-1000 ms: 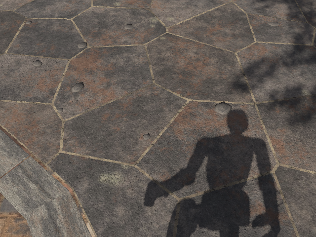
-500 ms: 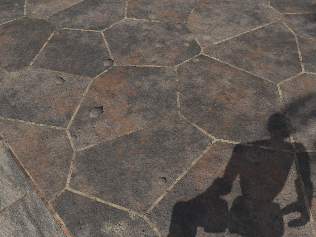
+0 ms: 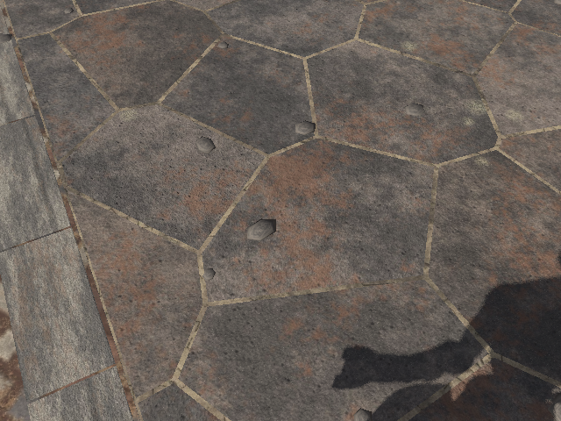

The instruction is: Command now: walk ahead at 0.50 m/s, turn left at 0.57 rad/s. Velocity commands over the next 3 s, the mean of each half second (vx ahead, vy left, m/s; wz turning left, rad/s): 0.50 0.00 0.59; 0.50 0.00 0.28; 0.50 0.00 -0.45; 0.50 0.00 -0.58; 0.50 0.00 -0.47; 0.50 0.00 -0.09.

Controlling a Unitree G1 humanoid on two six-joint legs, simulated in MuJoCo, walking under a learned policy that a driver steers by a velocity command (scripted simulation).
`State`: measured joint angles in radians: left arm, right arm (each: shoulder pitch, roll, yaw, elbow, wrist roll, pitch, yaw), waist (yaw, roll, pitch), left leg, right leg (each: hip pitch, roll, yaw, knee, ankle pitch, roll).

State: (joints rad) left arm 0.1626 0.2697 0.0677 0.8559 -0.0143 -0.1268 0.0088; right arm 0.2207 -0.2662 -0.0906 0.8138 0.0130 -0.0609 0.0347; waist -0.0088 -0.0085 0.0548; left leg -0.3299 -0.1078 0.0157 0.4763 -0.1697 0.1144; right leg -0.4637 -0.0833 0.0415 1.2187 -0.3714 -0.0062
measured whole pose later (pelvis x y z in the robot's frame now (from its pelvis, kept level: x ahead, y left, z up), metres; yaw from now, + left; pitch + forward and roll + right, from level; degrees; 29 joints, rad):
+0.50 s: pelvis +0.28 -0.04 +0.00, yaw +18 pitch +2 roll -1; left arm 0.19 0.25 0.06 0.78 0.01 -0.11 -0.01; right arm 0.29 -0.30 -0.08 0.73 0.03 -0.03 -0.01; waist 0.01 0.05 0.01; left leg -0.50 0.02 -0.07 1.21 -0.37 0.03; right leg -0.30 0.02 -0.07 0.44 -0.18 -0.03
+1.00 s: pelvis +0.50 +0.11 +0.00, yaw +24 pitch +2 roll +0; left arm 0.29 0.31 0.06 0.88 -0.04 -0.07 -0.01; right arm 0.18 -0.25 -0.06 0.68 -0.01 -0.07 0.03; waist 0.02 -0.03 0.04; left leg -0.34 0.01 0.09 0.51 -0.20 0.04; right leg -0.44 -0.09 0.03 1.18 -0.39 0.00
